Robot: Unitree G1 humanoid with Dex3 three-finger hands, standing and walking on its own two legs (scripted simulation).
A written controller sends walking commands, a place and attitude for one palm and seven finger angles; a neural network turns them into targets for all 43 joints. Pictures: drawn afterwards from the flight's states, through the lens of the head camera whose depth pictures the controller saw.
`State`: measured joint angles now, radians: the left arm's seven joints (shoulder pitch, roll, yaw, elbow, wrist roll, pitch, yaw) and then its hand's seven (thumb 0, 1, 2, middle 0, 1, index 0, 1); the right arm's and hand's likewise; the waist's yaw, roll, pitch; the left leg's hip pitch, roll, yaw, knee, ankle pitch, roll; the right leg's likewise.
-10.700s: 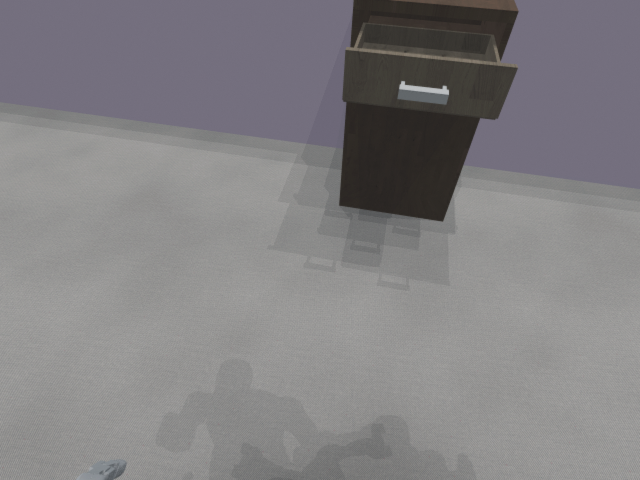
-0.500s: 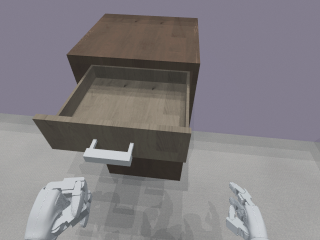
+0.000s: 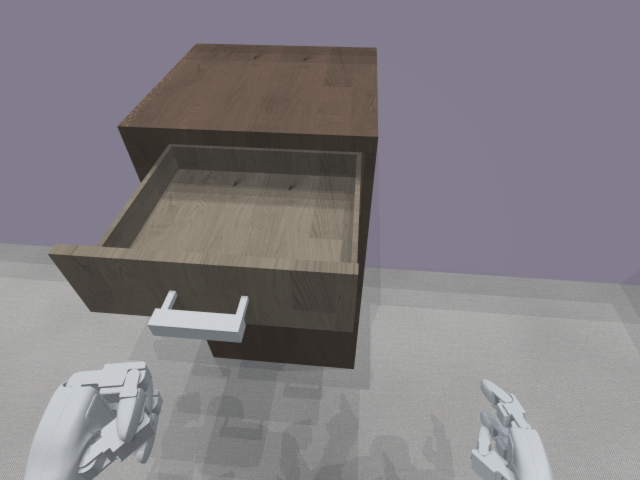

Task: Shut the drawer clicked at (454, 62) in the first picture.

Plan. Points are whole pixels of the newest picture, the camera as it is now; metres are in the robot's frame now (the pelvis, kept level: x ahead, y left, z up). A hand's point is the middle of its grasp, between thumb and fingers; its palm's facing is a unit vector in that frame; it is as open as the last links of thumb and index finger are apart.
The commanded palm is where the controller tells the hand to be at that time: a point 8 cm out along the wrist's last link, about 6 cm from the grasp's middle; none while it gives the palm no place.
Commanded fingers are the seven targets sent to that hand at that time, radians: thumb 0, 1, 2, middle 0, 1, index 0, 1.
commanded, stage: bring the fist close to the handle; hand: left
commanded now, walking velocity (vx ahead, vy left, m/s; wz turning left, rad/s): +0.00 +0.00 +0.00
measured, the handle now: (202, 312) +0.33 +0.20 +0.02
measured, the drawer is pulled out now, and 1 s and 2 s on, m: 0.29 0.29 0.27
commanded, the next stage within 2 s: push the drawer shut in 1.44 s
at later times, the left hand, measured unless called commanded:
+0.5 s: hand (167, 418) +0.17 +0.18 +0.07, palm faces +0.02 -1.00 -0.06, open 3.3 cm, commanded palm +0.15 +0.24 +0.07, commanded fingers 0.00 0.90 0.90 -1.40 -1.60 -1.40 -1.60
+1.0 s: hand (194, 397) +0.21 +0.18 +0.02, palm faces -0.01 -1.00 -0.05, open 3.3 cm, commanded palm +0.19 +0.23 +0.02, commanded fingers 0.00 0.90 0.90 -1.40 -1.60 -1.40 -1.60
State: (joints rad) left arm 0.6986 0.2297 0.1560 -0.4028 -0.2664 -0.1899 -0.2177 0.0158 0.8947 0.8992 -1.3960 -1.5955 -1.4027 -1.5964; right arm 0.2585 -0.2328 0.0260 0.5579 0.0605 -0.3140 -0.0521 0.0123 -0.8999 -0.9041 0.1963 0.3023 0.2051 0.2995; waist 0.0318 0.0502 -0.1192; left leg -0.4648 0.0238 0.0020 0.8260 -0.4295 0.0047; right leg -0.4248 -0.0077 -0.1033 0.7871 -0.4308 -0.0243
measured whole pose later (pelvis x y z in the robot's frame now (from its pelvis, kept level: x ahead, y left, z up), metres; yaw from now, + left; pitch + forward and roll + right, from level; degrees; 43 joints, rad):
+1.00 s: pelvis -0.02 +0.01 -0.03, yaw +0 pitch +13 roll -2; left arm 0.38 0.19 0.11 -0.05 -0.22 -0.38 -0.18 0.02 0.90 0.90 -1.40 -1.60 -1.40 -1.60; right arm 0.24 -0.24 0.02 0.54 0.01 -0.22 -0.03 0.01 -0.90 -0.90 0.20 0.30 0.21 0.30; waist -0.02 0.03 -0.12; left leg -0.77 0.01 0.01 1.04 -0.49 0.02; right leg -0.73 -0.03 -0.09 1.01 -0.49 -0.01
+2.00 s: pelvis -0.02 +0.01 -0.04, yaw +0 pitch +14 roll -2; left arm 0.13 0.22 0.12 0.14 -0.20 -0.35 -0.17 -0.01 0.85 0.91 -1.40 -1.60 -1.40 -1.60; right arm 0.23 -0.25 0.03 0.55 0.02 -0.13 -0.03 0.01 -0.90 -0.90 0.20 0.30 0.21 0.30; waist -0.03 0.03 -0.13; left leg -0.82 0.02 0.00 1.06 -0.49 0.02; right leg -0.78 -0.02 -0.10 1.03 -0.50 -0.02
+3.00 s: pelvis -0.03 +0.01 -0.04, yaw -2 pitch +16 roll -1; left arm -0.46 0.28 0.23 0.75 -0.14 -0.41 -0.14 0.01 0.85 0.92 -1.40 -1.60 -1.40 -1.60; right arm 0.29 -0.26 0.02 0.63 0.01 -0.03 -0.01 0.01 -0.90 -0.90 0.20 0.30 0.21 0.30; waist -0.08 0.02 -0.11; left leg -0.86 0.02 0.03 1.04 -0.46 0.02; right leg -0.84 -0.02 -0.07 1.01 -0.46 -0.01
